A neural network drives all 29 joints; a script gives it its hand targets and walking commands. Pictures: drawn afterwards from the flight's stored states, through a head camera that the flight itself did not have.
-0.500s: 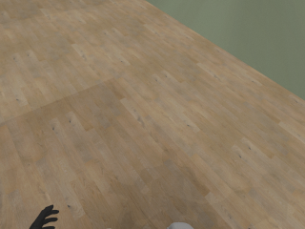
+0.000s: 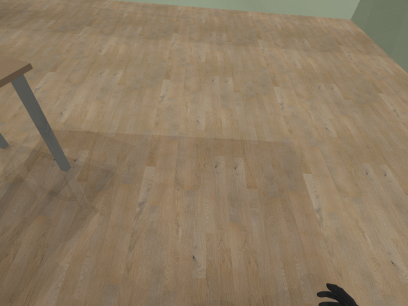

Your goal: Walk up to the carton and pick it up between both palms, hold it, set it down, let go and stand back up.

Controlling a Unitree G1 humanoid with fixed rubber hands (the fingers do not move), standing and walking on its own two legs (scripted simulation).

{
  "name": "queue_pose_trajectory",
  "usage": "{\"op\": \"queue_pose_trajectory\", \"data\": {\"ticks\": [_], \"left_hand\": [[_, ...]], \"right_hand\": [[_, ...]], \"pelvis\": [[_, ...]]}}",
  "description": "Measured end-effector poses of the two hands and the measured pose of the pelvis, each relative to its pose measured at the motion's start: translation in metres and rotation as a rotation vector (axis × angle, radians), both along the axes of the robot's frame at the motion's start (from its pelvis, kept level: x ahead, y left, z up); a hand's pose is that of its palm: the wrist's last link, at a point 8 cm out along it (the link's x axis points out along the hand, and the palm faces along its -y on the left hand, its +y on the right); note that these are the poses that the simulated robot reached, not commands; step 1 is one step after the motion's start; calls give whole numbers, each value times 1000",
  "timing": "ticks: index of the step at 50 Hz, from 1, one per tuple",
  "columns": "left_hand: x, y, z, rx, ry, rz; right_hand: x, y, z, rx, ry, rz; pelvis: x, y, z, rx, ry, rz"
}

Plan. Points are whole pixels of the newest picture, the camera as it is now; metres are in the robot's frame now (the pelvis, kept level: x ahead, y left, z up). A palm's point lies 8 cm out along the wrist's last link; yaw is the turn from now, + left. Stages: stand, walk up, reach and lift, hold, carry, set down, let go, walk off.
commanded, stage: walk up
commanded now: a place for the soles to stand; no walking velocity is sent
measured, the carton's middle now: out of the picture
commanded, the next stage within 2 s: none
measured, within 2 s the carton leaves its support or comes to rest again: neither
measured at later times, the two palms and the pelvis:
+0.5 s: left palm out of the picture +0.02 +0.36 -0.09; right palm (247, 241) +0.30 -0.10 -0.11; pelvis +0.10 +0.10 +0.01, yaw +31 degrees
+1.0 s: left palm out of the picture +0.05 +0.52 -0.10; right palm (135, 192) +0.42 +0.19 -0.10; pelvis +0.19 +0.31 +0.01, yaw +53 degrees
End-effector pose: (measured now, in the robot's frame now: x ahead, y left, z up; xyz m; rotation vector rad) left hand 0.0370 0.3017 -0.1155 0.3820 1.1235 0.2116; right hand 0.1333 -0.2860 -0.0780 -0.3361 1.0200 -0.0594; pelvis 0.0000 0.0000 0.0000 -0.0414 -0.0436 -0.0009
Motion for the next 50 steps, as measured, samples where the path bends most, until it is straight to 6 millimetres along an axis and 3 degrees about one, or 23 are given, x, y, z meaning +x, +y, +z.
{"op": "queue_pose_trajectory", "data": {"ticks": [2, 4, 9, 14, 18, 24, 29, 34, 37, 39, 42, 46, 50], "left_hand": [[-9, 21, -13, -17, 49, 34], [-7, 31, -14, -56, 49, 76], [16, 36, 2, -105, -58, 116], [30, 40, 15, -102, -131, 191], [29, 47, 17, -48, -189, 288], [-11, 58, 24, -14, -160, 515], [-49, 66, 25, -28, -93, 651], [-84, 82, 11, -69, 3, 764], [-102, 101, -8, -108, 75, 816], [-105, 118, -21, -140, 103, 828], [-81, 152, -18, -154, 17, 844], [-32, 193, 0, -133, -117, 810], [8, 221, 12, -122, -180, 806]], "right_hand": [[19, 23, -1, -14, -40, 6], [24, 41, 0, -17, -27, 0], [21, 70, -1, -31, 76, 43], [38, 92, -14, 2, 134, 109], [75, 115, -33, 25, 158, 214], [153, 174, -31, 21, 141, 462], [219, 246, -16, 36, 89, 605], [273, 352, -7, 60, 15, 761], [298, 418, -10, 62, -60, 825], [307, 447, -17, 61, -102, 804], [303, 465, -20, 36, -55, 761], [293, 470, -19, -5, 24, 762], [287, 475, -24, -3, 96, 754]], "pelvis": [[5, 16, -7, 15, -2, 36], [10, 26, -4, 24, 0, 72], [29, 47, 9, 23, 17, 179], [54, 62, 9, 24, 28, 283], [78, 71, -1, 37, 36, 363], [98, 96, 6, 9, 28, 524], [115, 127, 14, 8, 19, 631], [131, 174, 10, 9, 11, 728], [139, 213, -4, 3, 11, 769], [141, 234, -15, 13, 13, 809], [151, 254, -11, 36, 20, 850], [167, 282, 2, 38, 33, 892], [189, 309, 8, 35, 45, 929]]}}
